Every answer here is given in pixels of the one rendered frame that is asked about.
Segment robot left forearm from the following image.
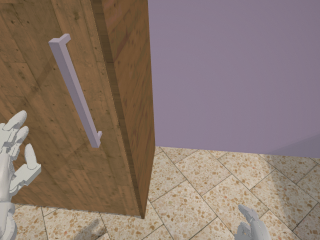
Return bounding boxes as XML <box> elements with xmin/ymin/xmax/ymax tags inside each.
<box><xmin>0</xmin><ymin>201</ymin><xmax>18</xmax><ymax>240</ymax></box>

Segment right robot hand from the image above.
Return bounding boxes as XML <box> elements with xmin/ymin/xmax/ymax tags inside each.
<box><xmin>234</xmin><ymin>204</ymin><xmax>272</xmax><ymax>240</ymax></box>

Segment handle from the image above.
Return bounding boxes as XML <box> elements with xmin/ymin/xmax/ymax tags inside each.
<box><xmin>48</xmin><ymin>33</ymin><xmax>102</xmax><ymax>148</ymax></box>

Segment left robot hand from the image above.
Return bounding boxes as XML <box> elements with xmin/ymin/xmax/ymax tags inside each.
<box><xmin>0</xmin><ymin>110</ymin><xmax>42</xmax><ymax>202</ymax></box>

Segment wardrobe door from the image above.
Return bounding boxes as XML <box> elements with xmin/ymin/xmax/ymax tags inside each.
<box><xmin>0</xmin><ymin>0</ymin><xmax>141</xmax><ymax>216</ymax></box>

